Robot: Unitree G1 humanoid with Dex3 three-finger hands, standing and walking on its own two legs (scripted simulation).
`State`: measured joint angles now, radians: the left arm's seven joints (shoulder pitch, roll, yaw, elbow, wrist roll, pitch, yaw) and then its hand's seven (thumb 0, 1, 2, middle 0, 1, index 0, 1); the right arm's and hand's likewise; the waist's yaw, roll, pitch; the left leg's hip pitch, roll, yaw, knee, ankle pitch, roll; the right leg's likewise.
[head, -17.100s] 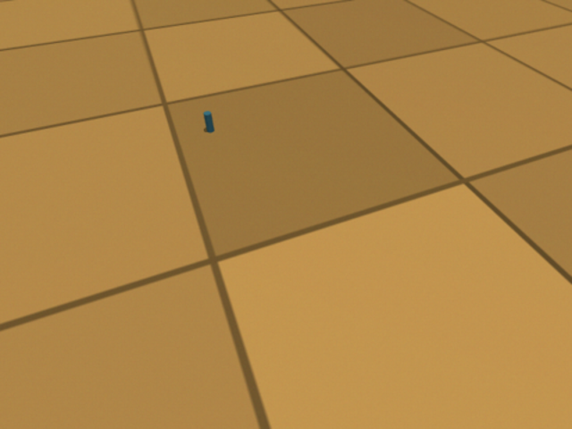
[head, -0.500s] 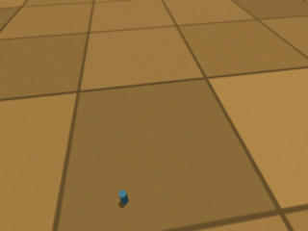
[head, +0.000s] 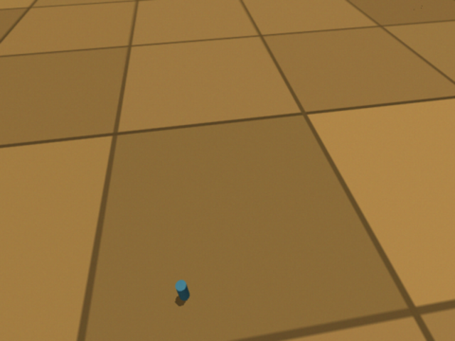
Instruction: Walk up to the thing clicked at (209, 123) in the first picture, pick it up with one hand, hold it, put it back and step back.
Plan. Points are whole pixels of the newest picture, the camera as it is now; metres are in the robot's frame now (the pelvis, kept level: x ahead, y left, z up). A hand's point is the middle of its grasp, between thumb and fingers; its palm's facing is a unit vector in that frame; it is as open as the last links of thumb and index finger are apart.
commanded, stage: stand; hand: left
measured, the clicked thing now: (182, 290) +0.45 +0.21 -0.72
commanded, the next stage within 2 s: none
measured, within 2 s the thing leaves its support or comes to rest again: neither
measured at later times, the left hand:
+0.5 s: hand out of the picture +0.08 +0.25 -0.15, palm faces -0.02 -0.94 -0.34, open 7.4 cm
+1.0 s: hand out of the picture +0.06 +0.25 -0.16, palm faces -0.03 -0.94 -0.35, open 7.4 cm
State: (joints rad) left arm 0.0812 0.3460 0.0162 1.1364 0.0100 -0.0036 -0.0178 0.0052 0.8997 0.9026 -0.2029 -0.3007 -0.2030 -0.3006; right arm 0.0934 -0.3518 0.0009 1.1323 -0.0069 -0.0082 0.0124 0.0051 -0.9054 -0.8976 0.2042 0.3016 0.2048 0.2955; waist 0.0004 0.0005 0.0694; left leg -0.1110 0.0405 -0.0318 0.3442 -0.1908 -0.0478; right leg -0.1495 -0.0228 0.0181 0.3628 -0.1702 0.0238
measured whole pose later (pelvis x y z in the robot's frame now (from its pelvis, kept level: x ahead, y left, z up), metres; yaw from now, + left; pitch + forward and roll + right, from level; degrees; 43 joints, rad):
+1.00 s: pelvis +0.00 -0.01 +0.00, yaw +0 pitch -3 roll +0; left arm 0.12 0.36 0.00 1.13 0.01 0.00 -0.02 0.01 0.90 0.90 -0.20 -0.30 -0.20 -0.30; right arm 0.13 -0.36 0.00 1.13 -0.01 0.00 0.02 0.00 -0.91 -0.90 0.20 0.30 0.20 0.30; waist 0.00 0.00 0.06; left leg -0.11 0.05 -0.04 0.34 -0.19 -0.05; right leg -0.15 -0.02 0.01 0.37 -0.17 0.02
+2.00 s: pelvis +0.01 +0.00 +0.00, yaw +0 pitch -3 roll +0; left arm 0.11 0.36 0.00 1.12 0.01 0.00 -0.01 0.01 0.90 0.90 -0.20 -0.30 -0.20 -0.30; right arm 0.11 -0.36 0.00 1.12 -0.01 0.00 0.01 0.00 -0.91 -0.90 0.20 0.30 0.20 0.30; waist 0.01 0.00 0.06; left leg -0.09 0.05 -0.03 0.33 -0.20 -0.05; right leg -0.13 -0.02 0.01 0.36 -0.19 0.02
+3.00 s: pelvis +0.03 -0.02 -0.01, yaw +0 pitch -2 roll +0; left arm 0.13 0.37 0.07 0.97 0.03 0.05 -0.04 0.01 0.90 0.90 -0.20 -0.30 -0.20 -0.30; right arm 0.20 -0.38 -0.02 0.99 -0.01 -0.03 -0.03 0.00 -0.90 -0.90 0.21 0.30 0.21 0.30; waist 0.00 -0.03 0.07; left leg -0.15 0.08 -0.04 0.51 -0.33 -0.06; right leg -0.19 0.02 0.01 0.54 -0.31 -0.02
